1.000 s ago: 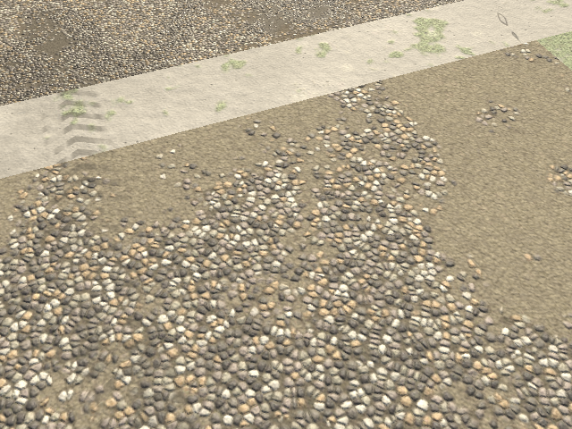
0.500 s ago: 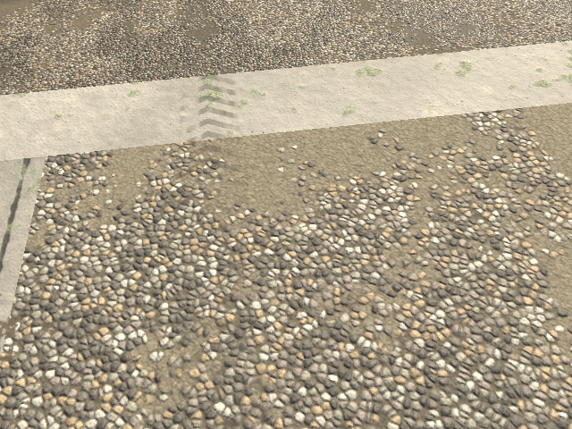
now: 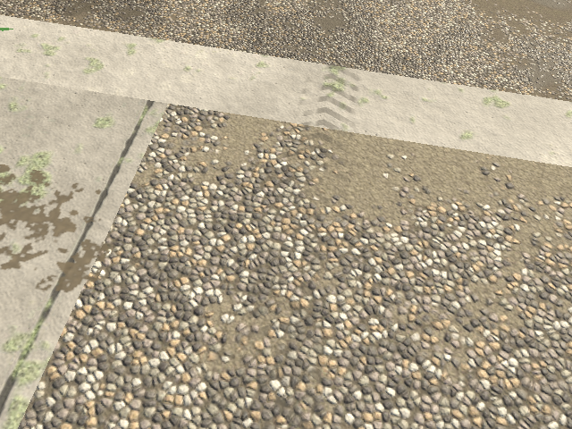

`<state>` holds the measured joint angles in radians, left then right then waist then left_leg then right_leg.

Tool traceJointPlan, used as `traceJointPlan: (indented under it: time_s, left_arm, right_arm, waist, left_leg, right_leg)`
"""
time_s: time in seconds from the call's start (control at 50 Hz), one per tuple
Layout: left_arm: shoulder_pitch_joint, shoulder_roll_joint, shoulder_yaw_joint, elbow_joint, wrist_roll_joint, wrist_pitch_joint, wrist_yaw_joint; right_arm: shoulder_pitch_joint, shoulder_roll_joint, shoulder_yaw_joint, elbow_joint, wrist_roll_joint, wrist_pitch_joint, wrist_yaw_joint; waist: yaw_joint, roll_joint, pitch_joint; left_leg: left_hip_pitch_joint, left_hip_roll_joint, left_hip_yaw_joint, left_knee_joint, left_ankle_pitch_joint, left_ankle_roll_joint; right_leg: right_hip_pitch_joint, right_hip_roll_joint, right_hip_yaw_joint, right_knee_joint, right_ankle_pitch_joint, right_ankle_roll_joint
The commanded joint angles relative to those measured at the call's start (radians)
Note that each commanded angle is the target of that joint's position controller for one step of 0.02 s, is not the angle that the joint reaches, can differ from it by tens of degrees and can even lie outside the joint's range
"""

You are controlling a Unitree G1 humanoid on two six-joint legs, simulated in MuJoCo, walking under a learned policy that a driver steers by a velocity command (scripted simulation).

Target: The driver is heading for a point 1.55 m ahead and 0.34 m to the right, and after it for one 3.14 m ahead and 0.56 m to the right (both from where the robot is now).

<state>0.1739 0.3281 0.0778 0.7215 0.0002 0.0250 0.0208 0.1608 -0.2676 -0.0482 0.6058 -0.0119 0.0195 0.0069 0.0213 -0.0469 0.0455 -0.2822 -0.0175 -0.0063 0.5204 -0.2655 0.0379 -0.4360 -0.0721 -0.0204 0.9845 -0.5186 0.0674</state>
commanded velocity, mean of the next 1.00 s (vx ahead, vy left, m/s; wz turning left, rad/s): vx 0.04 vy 0.00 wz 0.05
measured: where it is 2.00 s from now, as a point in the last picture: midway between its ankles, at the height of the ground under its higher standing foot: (291, 394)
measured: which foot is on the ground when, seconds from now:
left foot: down 0.00-1.00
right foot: up 0.00-0.24, down 0.26-1.00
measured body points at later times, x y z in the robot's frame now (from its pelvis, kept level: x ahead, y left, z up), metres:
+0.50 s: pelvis +0.00 -0.01 +0.00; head +0.01 -0.01 +0.45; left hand +0.12 +0.25 -0.11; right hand +0.14 -0.26 -0.12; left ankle +0.00 +0.10 -0.74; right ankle -0.01 -0.14 -0.74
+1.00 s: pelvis +0.04 -0.01 -0.01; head +0.04 -0.01 +0.44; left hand +0.08 +0.26 -0.14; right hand +0.11 -0.27 -0.14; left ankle +0.01 +0.10 -0.73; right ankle -0.01 -0.14 -0.74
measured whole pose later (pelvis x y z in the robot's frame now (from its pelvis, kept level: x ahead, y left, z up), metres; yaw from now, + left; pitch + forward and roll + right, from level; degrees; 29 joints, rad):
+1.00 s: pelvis +0.04 -0.01 -0.01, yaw +2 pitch +0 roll +0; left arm 0.35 0.26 0.03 0.87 -0.02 -0.05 0.02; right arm 0.24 -0.24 -0.06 0.97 0.03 -0.06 0.00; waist 0.00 -0.01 0.00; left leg -0.24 -0.02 0.00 0.62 -0.42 0.08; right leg -0.19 -0.02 0.00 0.59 -0.39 -0.01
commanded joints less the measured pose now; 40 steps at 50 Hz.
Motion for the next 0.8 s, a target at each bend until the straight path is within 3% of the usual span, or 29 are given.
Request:
traceJointPlan:
  time_s: [0.02, 0.06, 0.1, 0.18, 0.22, 0.24, 0.26, 0.28, 0.3, 0.32, 0.34, 0.38, 0.56, 0.78, 0.8]
  left_arm:
    - [-0.007, 0.093, 0.027, -0.056, 0.003, -0.003, 0.011]
    - [0.022, 0.067, 0.018, -0.042, -0.003, -0.003, 0.007]
    - [-0.005, 0.041, 0.005, -0.047, -0.002, -0.003, 0.006]
    - [-0.021, 0.045, -0.002, -0.053, -0.003, -0.004, 0.005]
    - [0.02, 0.032, -0.007, -0.034, 0.001, -0.01, 0.003]
    - [0.037, 0.038, -0.011, -0.027, 0.015, -0.016, 0.001]
    - [0.047, 0.077, -0.007, -0.03, 0.024, -0.02, 0.003]
    - [0.035, 0.14, 0.008, -0.025, 0.015, -0.022, 0.003]
    - [0.02, 0.102, 0.004, -0.022, 0.006, -0.026, -0.005]
    - [0.007, 0.063, -0.007, -0.024, 0.011, -0.032, -0.01]
    - [-0.001, 0.049, -0.012, -0.021, 0.018, -0.038, -0.01]
    - [0.007, 0.037, -0.019, -0.017, 0.017, -0.05, -0.009]
    - [0.035, 0.035, -0.03, 0.003, 0.012, -0.052, 0.005]
    - [0.055, 0.019, -0.036, 0.061, 0.01, -0.052, 0.007]
    - [0.075, 0.018, -0.035, 0.076, 0.008, -0.05, 0.008]
  right_arm:
    - [-0.042, -0.138, -0.031, -0.046, 0.004, -0.029, -0.011]
    - [-0.056, -0.109, -0.021, -0.035, -0.002, -0.031, -0.015]
    - [-0.059, -0.105, -0.02, -0.023, -0.002, -0.029, -0.016]
    - [-0.045, -0.117, -0.02, 0.011, -0.002, -0.023, -0.01]
    - [-0.07, -0.096, -0.009, 0.027, 0.007, -0.023, -0.008]
    - [-0.051, -0.083, -0.004, 0.044, 0.009, -0.027, -0.007]
    - [-0.018, -0.07, 0.0, 0.057, -0.003, -0.035, -0.006]
    - [0.023, -0.087, -0.008, 0.064, -0.01, -0.041, -0.001]
    - [-0.014, -0.091, -0.007, 0.069, -0.012, -0.039, -0.003]
    - [-0.049, -0.096, -0.01, 0.069, -0.009, -0.034, -0.006]
    - [-0.058, -0.084, -0.009, 0.071, -0.005, -0.029, -0.011]
    - [-0.048, -0.078, -0.011, 0.081, -0.002, -0.016, -0.017]
    - [-0.012, -0.068, -0.016, 0.157, 0.004, -0.015, -0.025]
    - [0.007, -0.074, -0.02, 0.266, 0.009, -0.012, -0.04]
    - [0.025, -0.072, -0.02, 0.284, 0.011, -0.011, -0.041]
  waist:
    - [-0.006, 0.193, -0.112]
    - [0.003, 0.19, -0.13]
    - [-0.014, 0.186, -0.119]
    - [-0.037, 0.188, -0.098]
    - [0.0, 0.166, -0.088]
    - [0.011, 0.132, -0.089]
    - [-0.007, 0.076, -0.107]
    - [-0.057, -0.026, -0.097]
    - [-0.03, -0.048, -0.086]
    - [-0.017, -0.038, -0.066]
    - [-0.018, -0.037, -0.065]
    - [-0.017, -0.028, -0.058]
    - [-0.014, 0.046, -0.049]
    - [-0.018, 0.047, -0.039]
    - [-0.019, 0.046, -0.06]
  left_leg:
    - [0.126, 0.235, -0.206, -0.178, 0.488, 0.18]
    - [0.131, 0.214, -0.17, -0.178, 0.481, 0.178]
    - [0.132, 0.203, -0.166, -0.175, 0.425, 0.173]
    - [0.119, 0.223, -0.229, -0.171, 0.31, 0.195]
    - [0.08, 0.2, -0.23, -0.158, 0.239, 0.165]
    - [0.045, 0.178, -0.22, -0.155, 0.191, 0.125]
    - [0.013, 0.135, -0.195, -0.13, 0.116, 0.075]
    - [0.005, 0.072, -0.134, -0.133, 0.05, 0.039]
    - [0.06, 0.039, -0.093, -0.114, 0.026, 0.008]
    - [0.078, 0.035, -0.087, -0.09, 0.032, 0.001]
    - [0.089, 0.04, -0.086, -0.079, 0.06, 0.007]
    - [0.084, 0.042, -0.091, -0.073, 0.11, 0.015]
    - [0.089, 0.044, -0.088, -0.068, 0.157, 0.001]
    - [0.113, 0.048, -0.085, -0.071, 0.192, -0.008]
    - [0.119, 0.034, -0.071, -0.07, 0.091, -0.004]
  right_leg:
    - [-0.073, -0.006, 0.054, 0.102, 0.092, 0.018]
    - [-0.025, -0.004, 0.049, 0.029, 0.14, 0.026]
    - [0.021, -0.006, 0.044, -0.11, 0.142, 0.025]
    - [0.107, 0.009, 0.033, -0.306, 0.107, 0.012]
    - [0.207, 0.02, 0.021, -0.497, 0.253, -0.006]
    - [0.289, 0.01, 0.039, -0.589, 0.41, -0.021]
    - [0.36, -0.048, 0.103, -0.583, 0.579, -0.041]
    - [0.332, -0.063, 0.091, -0.521, 0.56, -0.077]
    - [0.247, -0.044, 0.087, -0.533, 0.412, -0.099]
    - [0.208, -0.033, 0.085, -0.552, 0.353, -0.092]
    - [0.194, -0.026, 0.08, -0.559, 0.346, -0.078]
    - [0.198, -0.017, 0.07, -0.552, 0.367, -0.064]
    - [0.206, -0.001, 0.06, -0.54, 0.364, -0.069]
    - [0.209, 0.017, 0.048, -0.553, 0.378, -0.071]
    - [0.217, 0.03, 0.036, -0.554, 0.28, -0.075]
